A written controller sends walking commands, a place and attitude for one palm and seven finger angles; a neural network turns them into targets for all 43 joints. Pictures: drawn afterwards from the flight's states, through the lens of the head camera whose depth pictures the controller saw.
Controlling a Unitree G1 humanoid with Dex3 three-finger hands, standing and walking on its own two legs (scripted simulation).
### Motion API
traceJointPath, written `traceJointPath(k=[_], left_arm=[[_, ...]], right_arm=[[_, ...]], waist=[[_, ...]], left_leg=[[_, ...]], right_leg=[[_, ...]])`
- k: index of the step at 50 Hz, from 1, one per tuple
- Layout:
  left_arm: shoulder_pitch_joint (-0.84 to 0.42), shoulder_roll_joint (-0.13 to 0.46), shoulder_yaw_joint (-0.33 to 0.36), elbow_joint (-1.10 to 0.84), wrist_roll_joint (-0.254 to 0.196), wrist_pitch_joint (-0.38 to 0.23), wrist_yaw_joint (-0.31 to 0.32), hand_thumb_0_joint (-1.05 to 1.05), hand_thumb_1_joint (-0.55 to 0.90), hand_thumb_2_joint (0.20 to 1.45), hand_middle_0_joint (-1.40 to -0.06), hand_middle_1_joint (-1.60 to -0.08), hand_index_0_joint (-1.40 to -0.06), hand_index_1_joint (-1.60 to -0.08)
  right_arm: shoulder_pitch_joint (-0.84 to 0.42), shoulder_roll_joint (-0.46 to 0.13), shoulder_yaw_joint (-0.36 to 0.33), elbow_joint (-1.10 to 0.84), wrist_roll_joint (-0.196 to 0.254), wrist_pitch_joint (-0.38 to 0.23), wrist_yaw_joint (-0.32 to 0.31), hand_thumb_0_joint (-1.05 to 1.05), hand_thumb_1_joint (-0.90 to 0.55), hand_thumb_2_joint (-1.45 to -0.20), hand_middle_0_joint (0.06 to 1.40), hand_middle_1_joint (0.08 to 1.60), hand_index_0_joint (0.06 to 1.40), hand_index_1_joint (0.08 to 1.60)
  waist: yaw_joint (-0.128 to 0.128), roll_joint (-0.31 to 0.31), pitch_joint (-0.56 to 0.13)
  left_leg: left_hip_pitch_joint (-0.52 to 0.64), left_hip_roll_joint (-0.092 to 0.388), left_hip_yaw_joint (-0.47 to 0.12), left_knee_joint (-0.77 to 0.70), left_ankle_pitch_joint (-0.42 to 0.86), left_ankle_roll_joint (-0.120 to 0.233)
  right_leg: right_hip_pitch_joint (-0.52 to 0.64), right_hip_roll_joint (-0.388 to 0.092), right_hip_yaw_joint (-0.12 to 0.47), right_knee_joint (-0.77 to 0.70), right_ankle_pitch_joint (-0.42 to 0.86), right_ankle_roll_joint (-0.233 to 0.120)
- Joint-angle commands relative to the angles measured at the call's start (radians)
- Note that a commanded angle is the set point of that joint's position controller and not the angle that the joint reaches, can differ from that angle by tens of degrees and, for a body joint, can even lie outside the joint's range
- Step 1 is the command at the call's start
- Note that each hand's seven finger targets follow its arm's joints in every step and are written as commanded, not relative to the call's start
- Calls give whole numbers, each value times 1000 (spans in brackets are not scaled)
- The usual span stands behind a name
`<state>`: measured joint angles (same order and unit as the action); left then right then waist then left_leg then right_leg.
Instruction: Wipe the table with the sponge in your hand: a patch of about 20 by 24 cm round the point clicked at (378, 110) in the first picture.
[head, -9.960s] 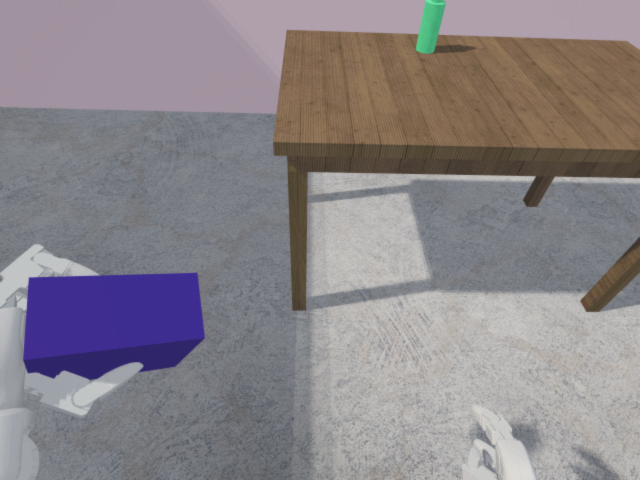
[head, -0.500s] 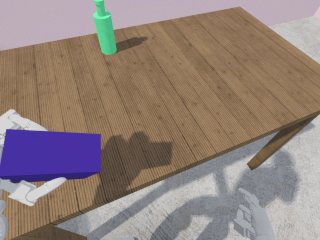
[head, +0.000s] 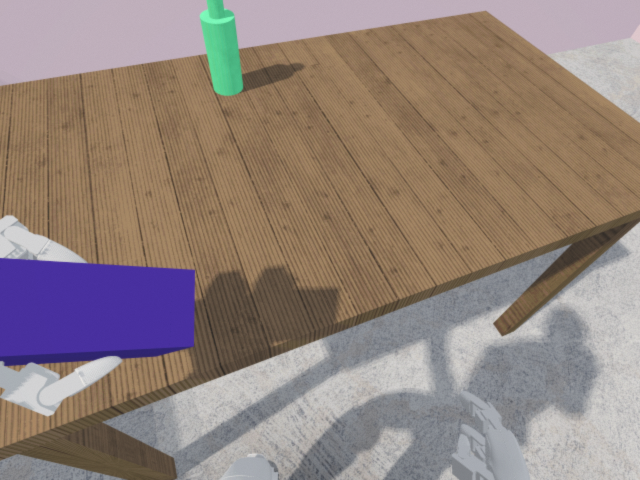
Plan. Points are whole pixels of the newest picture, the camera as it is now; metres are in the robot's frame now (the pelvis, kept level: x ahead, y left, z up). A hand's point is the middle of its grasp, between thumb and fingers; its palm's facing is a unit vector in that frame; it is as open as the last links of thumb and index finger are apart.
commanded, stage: shuffle to correct the standing spot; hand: left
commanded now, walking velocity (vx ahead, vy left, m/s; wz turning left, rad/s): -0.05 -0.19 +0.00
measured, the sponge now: (124, 318) +0.23 +0.20 +0.14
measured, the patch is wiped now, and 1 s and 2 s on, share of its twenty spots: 0.00 0.00 0.00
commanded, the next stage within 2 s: come to a stop and stand still in 0.48 s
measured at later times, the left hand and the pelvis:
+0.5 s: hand (87, 311) +0.22 +0.22 +0.17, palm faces +0.27 -0.85 -0.46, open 10.6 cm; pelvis +0.00 -0.01 +0.00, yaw +0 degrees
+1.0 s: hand (38, 342) +0.19 +0.25 +0.17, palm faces +0.38 -0.83 -0.41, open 10.6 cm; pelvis -0.02 +0.00 +0.01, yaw +1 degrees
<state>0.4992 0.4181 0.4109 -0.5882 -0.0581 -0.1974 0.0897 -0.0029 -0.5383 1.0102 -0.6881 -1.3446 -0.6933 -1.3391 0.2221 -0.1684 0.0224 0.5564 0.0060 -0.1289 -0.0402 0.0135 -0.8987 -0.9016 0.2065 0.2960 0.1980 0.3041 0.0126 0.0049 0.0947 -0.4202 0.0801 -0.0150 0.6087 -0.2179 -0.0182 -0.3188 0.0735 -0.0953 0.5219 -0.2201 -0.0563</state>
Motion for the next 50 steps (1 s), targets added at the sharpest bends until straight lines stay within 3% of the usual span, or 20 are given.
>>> traceJointPath(k=[1, 2, 4, 7, 9, 10, 12, 14, 17, 21, 25, 28, 30, 32, 34, 36, 40, 44, 47, 50], left_arm=[[-91, 144, 84, -224, -27, -34, 25, 0, 100, 1300, -1200, -1600, -1200, -1600], [-82, 136, 71, -206, -29, -16, 40, 0, 100, 1300, -1200, -1600, -1200, -1600], [-105, 144, 65, -217, -36, -7, 48, 0, 100, 1300, -1200, -1600, -1200, -1600], [-98, 187, 103, -223, -40, -12, 56, 0, 100, 1300, -1200, -1600, -1200, -1600], [-87, 171, 105, -241, -28, -33, 43, 0, 100, 1300, -1200, -1600, -1200, -1600], [-66, 173, 108, -217, -24, -32, 34, 0, 100, 1300, -1200, -1600, -1200, -1600], [-77, 203, 129, -265, -11, -31, 19, 0, 100, 1300, -1200, -1600, -1200, -1600], [-85, 175, 102, -258, -11, -40, 7, 0, 100, 1300, -1200, -1600, -1200, -1600], [-13, 152, 105, -250, -23, -33, 13, 0, 100, 1300, -1200, -1600, -1200, -1600], [52, 178, 150, -236, -49, -39, 25, 0, 100, 1300, -1200, -1600, -1200, -1600], [15, 196, 173, -250, -49, -63, 37, 0, 100, 1300, -1200, -1600, -1200, -1600], [-3, 162, 133, -216, -36, -68, 43, 0, 100, 1300, -1200, -1600, -1200, -1600], [-31, 188, 168, -215, -35, -76, 38, 0, 100, 1300, -1200, -1600, -1200, -1600], [-3, 142, 121, -190, -35, -49, 46, 0, 100, 1300, -1200, -1600, -1200, -1600], [-41, 145, 102, -210, -32, -38, 58, 0, 100, 1300, -1200, -1600, -1200, -1600], [-51, 135, 72, -186, -28, -8, 74, 0, 100, 1300, -1200, -1600, -1200, -1600], [-82, 147, 61, -169, -13, 13, 85, 0, 100, 1300, -1200, -1600, -1200, -1600], [-102, 147, 69, -180, 3, -17, 91, 0, 100, 1300, -1200, -1600, -1200, -1600], [-83, 180, 97, -189, 6, -20, 80, 0, 100, 1300, -1200, -1600, -1200, -1600], [-122, 130, 58, -157, 9, -24, 70, 0, 100, 1300, -1200, -1600, -1200, -1600]], right_arm=[[-38, -155, -87, -142, 6, -55, -12, 0, -900, -900, 200, 300, 200, 300], [-38, -154, -77, -120, 17, -51, -11, 0, -900, -900, 200, 300, 200, 300], [-53, -139, -64, -118, 8, -48, -11, 0, -900, -900, 200, 300, 200, 300], [-109, -135, -48, -124, 16, -52, -16, 0, -900, -900, 200, 300, 200, 300], [-84, -158, -69, -132, -1, -54, -20, 0, -900, -900, 200, 300, 200, 300], [-74, -156, -80, -124, 2, -49, -12, 0, -900, -900, 200, 300, 200, 300], [-95, -130, -72, -132, -17, -44, 2, 0, -900, -900, 200, 300, 200, 300], [-71, -142, -86, -141, -15, -43, 16, 0, -900, -900, 200, 300, 200, 300], [-66, -149, -85, -169, 20, -38, 27, 0, -900, -900, 200, 300, 200, 300], [-40, -148, -97, -166, 24, -29, 9, 0, -900, -900, 200, 300, 200, 300], [-88, -137, -73, -149, 5, -20, -16, 0, -900, -900, 200, 300, 200, 300], [-104, -143, -64, -132, -2, -14, -25, 0, -900, -900, 200, 300, 200, 300], [-92, -139, -79, -133, 1, -38, -25, 0, -900, -900, 200, 300, 200, 300], [-98, -142, -72, -151, 25, -37, -15, 0, -900, -900, 200, 300, 200, 300], [-67, -146, -75, -160, 29, -35, -14, 0, -900, -900, 200, 300, 200, 300], [-47, -150, -75, -135, 31, -29, -14, 0, -900, -900, 200, 300, 200, 300], [-88, -136, -45, -120, 18, -32, -24, 0, -900, -900, 200, 300, 200, 300], [-91, -158, -53, -125, 10, -46, -31, 0, -900, -900, 200, 300, 200, 300], [-108, -150, -58, -128, 24, -40, -15, 0, -900, -900, 200, 300, 200, 300], [-85, -153, -64, -130, 21, -42, 0, 0, -900, -900, 200, 300, 200, 300]], waist=[[-19, -62, -152], [-29, -82, -151], [-32, -97, -157], [-25, 24, -121], [-6, 180, -157], [5, 156, -194], [-3, 295, -200], [-3, 254, -200], [-17, 122, -253], [-28, -66, -308], [-21, 12, -186], [-15, 66, -202], [-9, 149, -232], [-6, 163, -241], [-11, 27, -223], [-17, -126, -208], [-26, -139, -159], [-2, 87, -136], [1, 221, -186], [-9, 129, -158]], left_leg=[[145, -19, 6, 129, -266, 15], [235, -37, 6, 252, -220, 11], [233, -35, 17, 246, -172, 19], [194, 28, -51, -162, -62, 37], [258, 206, -250, -257, 365, 83], [313, 238, -218, -221, 571, 93], [344, 217, -198, -180, 730, 59], [318, 210, -172, -137, 715, 34], [259, 124, -80, 2, 614, 7], [176, 12, -10, 128, 90, -2], [175, 77, -70, -110, 43, 36], [162, 152, -122, -143, 261, 71], [99, 187, -146, -143, 249, 82], [103, 120, -82, -126, 22, 63], [105, 5, -19, -32, -258, 41], [201, -59, 13, 192, -214, 24], [242, -62, 21, 36, -177, 42], [226, 39, -85, -353, -27, 82], [224, 100, -123, -297, 200, 72], [120, 83, -102, -266, 208, 42]], right_leg=[[-133, -243, 304, -269, -349, -65], [-230, -308, 359, -317, -375, -117], [-198, -326, 312, -288, -287, -130], [-38, -214, 190, -113, -80, -55], [-9, -91, 106, 47, 76, 32], [4, -100, 102, 70, 32, 45], [10, -103, 69, 43, -46, 34], [80, -102, 55, -53, 2, 17], [262, -130, 54, -146, 399, -17], [224, -314, 198, -85, 646, -105], [47, -249, 181, -124, 191, -26], [103, -163, 129, -64, 228, 42], [176, -169, 126, -9, 193, 51], [184, -187, 172, -77, 115, 33], [97, -247, 285, -222, -150, 22], [-52, -363, 403, -377, -423, -27], [-60, -316, 281, -345, -372, -59], [130, -157, 177, -164, -114, 15], [194, -138, 121, -81, 93, 30], [304, -145, 104, -96, 205, 19]])
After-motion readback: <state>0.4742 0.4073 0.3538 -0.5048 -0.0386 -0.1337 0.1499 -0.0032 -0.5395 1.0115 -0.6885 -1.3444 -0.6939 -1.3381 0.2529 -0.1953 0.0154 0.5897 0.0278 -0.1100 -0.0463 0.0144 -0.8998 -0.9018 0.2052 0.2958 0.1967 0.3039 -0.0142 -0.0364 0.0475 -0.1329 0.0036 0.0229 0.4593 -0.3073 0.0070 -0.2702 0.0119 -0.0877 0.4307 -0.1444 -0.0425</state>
